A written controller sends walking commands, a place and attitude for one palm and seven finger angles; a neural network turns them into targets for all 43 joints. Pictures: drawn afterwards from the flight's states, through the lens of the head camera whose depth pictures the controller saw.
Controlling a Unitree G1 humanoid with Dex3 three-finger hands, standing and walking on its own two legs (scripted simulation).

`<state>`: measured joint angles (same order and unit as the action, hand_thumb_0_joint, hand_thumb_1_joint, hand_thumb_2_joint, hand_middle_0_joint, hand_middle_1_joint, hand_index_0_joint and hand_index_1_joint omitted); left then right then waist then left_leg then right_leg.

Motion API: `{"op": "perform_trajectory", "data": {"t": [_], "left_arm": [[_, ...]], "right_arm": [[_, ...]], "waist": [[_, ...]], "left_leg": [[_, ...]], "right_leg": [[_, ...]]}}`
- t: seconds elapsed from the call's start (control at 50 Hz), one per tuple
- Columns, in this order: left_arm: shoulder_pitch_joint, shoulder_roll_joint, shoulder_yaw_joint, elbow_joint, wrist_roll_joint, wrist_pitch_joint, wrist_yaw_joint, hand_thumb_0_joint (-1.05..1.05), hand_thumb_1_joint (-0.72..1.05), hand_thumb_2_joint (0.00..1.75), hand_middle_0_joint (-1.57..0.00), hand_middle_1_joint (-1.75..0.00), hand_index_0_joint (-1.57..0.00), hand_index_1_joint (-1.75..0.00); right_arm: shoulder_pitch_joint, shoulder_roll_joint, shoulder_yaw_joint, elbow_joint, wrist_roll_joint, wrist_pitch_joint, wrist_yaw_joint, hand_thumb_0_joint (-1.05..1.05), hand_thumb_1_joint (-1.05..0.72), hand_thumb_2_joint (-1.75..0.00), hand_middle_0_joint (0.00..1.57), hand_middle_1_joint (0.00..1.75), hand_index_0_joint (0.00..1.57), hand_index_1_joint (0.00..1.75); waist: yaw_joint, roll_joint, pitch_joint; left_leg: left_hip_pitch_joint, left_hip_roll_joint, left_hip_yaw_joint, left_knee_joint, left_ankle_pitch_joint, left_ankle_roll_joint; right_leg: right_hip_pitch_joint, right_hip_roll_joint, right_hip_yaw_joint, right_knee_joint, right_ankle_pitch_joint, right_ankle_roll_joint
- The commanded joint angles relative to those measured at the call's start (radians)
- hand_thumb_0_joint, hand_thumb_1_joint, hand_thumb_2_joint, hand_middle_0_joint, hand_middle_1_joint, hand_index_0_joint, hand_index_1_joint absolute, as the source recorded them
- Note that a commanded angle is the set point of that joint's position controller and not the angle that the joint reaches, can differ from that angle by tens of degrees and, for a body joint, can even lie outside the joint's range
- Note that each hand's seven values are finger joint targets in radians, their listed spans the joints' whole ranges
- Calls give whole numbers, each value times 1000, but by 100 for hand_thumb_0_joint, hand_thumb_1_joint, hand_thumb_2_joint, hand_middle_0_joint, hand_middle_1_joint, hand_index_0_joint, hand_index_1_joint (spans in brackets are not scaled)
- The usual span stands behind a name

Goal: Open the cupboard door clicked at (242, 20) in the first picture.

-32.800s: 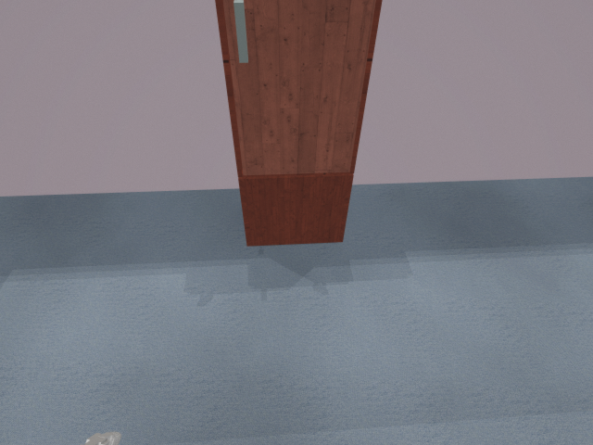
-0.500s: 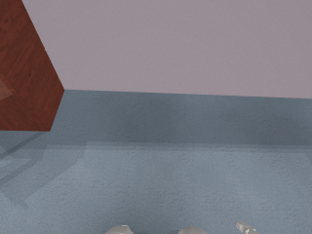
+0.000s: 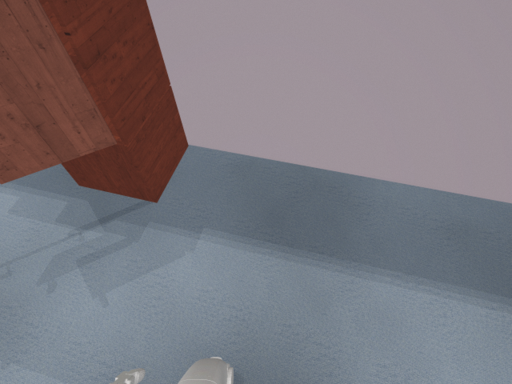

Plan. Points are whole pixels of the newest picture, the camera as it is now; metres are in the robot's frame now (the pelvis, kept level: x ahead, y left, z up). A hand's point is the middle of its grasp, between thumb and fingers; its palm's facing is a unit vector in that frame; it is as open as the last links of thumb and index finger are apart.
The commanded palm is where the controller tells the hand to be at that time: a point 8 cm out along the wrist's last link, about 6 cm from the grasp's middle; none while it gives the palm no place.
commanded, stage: turn to face it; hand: left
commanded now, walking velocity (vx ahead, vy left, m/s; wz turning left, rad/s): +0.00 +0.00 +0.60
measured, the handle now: out of the picture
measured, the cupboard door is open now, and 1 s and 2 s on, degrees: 43 43 43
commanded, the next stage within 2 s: take the last steps up to it in 0.74 s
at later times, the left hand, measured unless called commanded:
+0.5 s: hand out of the picture +0.08 +0.24 -0.16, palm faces +0.30 -0.92 -0.27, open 7.4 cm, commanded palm none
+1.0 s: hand out of the picture -0.04 +0.20 -0.19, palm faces +0.52 -0.83 -0.20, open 7.4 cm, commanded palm none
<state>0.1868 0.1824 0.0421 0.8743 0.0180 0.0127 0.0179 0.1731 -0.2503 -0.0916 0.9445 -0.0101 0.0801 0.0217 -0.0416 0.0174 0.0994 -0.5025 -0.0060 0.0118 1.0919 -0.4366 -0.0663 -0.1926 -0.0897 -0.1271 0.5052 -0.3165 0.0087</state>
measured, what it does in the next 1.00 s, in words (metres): steps on the spot, turning left: left foot, then right foot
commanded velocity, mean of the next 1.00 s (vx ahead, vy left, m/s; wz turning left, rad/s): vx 0.05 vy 0.03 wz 0.40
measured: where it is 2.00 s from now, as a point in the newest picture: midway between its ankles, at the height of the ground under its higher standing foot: (194, 366)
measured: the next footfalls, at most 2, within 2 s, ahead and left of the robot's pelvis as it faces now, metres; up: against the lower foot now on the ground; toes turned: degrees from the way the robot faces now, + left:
left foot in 0.16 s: +0.05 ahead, +0.14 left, +0.00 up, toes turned +12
right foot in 0.56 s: +0.11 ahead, -0.12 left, +0.00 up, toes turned +15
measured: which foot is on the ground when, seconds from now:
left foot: up 0.00-0.14, down 0.16-0.54, up 0.56-0.88, down 0.90-1.00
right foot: down 0.00-0.16, up 0.18-0.54, down 0.56-0.90, up 0.92-1.00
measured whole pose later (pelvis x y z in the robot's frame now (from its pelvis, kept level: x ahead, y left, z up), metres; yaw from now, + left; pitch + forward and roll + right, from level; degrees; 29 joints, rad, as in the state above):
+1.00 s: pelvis +0.04 +0.02 -0.01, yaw +28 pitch +0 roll +0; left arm 0.28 0.22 0.07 1.01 0.02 0.05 0.00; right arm 0.15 -0.19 -0.04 0.96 -0.02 0.01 0.00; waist 0.02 -0.05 0.07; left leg -0.27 -0.01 0.07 0.59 -0.32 0.05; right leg -0.37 -0.11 -0.09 0.97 -0.52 0.04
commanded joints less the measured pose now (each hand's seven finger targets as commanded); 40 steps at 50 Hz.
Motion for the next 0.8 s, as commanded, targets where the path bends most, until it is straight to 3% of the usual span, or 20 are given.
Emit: {"op": "perform_trajectory", "data": {"t": [0.0,0.04,0.08,0.1,0.12,0.14,0.16,0.18,0.2,0.26,0.34,0.42,0.48,0.5,0.52,0.54,0.56,0.6,0.64,0.78], "left_arm": [[73,223,61,-39,8,-28,15,0,90,90,-20,-30,-20,-30],[96,245,69,-27,11,-25,11,0,90,90,-20,-30,-20,-30],[92,250,70,-16,9,-23,5,0,90,90,-20,-30,-20,-30],[78,252,73,-22,1,-23,2,0,90,90,-20,-30,-20,-30],[64,234,70,-35,-8,-21,-2,0,90,90,-20,-30,-20,-30],[47,156,54,-75,-18,-15,-11,0,90,90,-20,-30,-20,-30],[-19,136,41,-105,-12,-1,-4,0,90,90,-20,-30,-20,-30],[-56,151,41,-120,-6,8,1,0,90,90,-20,-30,-20,-30],[-96,138,44,-104,-3,11,3,0,90,90,-20,-30,-20,-30],[-23,139,51,-53,-1,23,-6,0,90,90,-20,-30,-20,-30],[-18,129,47,-48,-2,23,-9,0,90,90,-20,-30,-20,-30],[-17,121,42,-55,-3,17,-9,0,90,90,-20,-30,-20,-30],[76,138,47,-32,-6,2,-4,0,90,90,-20,-30,-20,-30],[116,167,56,-23,-3,-10,1,0,90,90,-20,-30,-20,-30],[138,255,74,-21,14,-24,11,0,90,90,-20,-30,-20,-30],[129,299,74,-29,12,-23,11,0,90,90,-20,-30,-20,-30],[94,264,63,-37,6,-23,14,0,90,90,-20,-30,-20,-30],[20,194,47,-47,4,-24,16,0,90,90,-20,-30,-20,-30],[21,169,39,-41,1,-31,12,0,90,90,-20,-30,-20,-30],[137,213,56,31,14,-33,9,0,90,90,-20,-30,-20,-30]], "right_arm": [[-114,-27,10,-110,3,-36,12,0,-90,-90,20,30,20,30],[-124,-23,16,-115,4,-43,12,0,-90,-90,20,30,20,30],[-80,-35,14,-109,2,-50,10,0,-90,-90,20,30,20,30],[-28,-56,8,-96,-2,-55,8,0,-90,-90,20,30,20,30],[45,-112,-7,-79,-7,-63,3,0,-90,-90,20,30,20,30],[126,-227,-39,-71,-14,-72,-7,0,-90,-90,20,30,20,30],[185,-277,-47,-50,-7,-61,-20,0,-90,-90,20,30,20,30],[174,-259,-40,-53,-10,-59,-23,0,-90,-90,20,30,20,30],[142,-225,-34,-62,-14,-68,-35,0,-90,-90,20,30,20,30],[11,-174,-12,-89,-15,-73,-45,0,-90,-90,20,30,20,30],[7,-176,-13,-88,-18,-72,-42,0,-90,-90,20,30,20,30],[-6,-175,-17,-87,-21,-61,-37,0,-90,-90,20,30,20,30],[-52,-162,-16,-98,-11,-56,-34,0,-90,-90,20,30,20,30],[-57,-130,-14,-102,-4,-57,-31,0,-90,-90,20,30,20,30],[-39,-61,-6,-117,7,-59,-26,0,-90,-90,20,30,20,30],[-53,-68,-6,-131,2,-56,-23,0,-90,-90,20,30,20,30],[-46,-85,-5,-120,-3,-50,-18,0,-90,-90,20,30,20,30],[-49,-70,-10,-77,-7,-32,-13,0,-90,-90,20,30,20,30],[-37,-48,1,-66,-6,-31,-7,0,-90,-90,20,30,20,30],[-89,5,28,-53,5,-53,-7,0,-90,-90,20,30,20,30]], "waist": [[74,-200,-114],[86,-219,-122],[63,-229,-144],[29,-190,-169],[-16,-76,-224],[-58,246,-278],[-78,272,-302],[-68,146,-251],[-65,151,-203],[13,152,-139],[20,97,-151],[21,145,-132],[72,126,-150],[94,34,-164],[97,-243,-180],[101,-341,-151],[80,-249,-123],[41,-227,-60],[32,-226,-62],[87,-216,-127]], "left_leg": [[-6,26,61,-232,-22,-3],[50,10,94,-336,-14,8],[138,-9,116,-475,67,21],[240,-21,118,-575,168,32],[423,42,44,-646,374,65],[607,325,-354,-666,761,215],[600,419,-440,-675,985,316],[534,418,-383,-674,834,322],[463,365,-394,-705,769,300],[346,252,-269,-728,601,234],[325,236,-276,-737,514,237],[268,212,-301,-723,470,225],[172,170,-294,-637,461,184],[95,112,-260,-546,367,137],[-65,-31,-107,-333,82,57],[-82,-60,-58,-82,-196,35],[-73,-14,-99,43,-155,44],[-75,15,-78,142,-52,25],[-67,22,-44,95,-4,12],[95,-7,72,-375,-28,19]], "right_leg": [[176,-257,78,-89,651,-107],[173,-269,68,-48,683,-101],[161,-255,24,27,689,-64],[116,-242,-9,105,671,-35],[-10,-216,-48,265,558,12],[-314,-62,-75,513,-102,91],[-384,-25,46,645,-378,84],[-389,-49,100,684,-338,73],[-412,-48,113,693,-271,78],[-353,-32,138,652,-123,80],[-282,4,119,481,-121,80],[-174,50,87,294,-120,73],[25,71,77,45,36,63],[145,13,134,-114,103,48],[247,-234,401,-216,162,-35],[134,-411,524,-245,280,-145],[64,-378,437,-229,259,-176],[9,-268,321,-206,332,-137],[36,-225,188,-177,481,-115],[166,-242,126,-82,651,-120]]}}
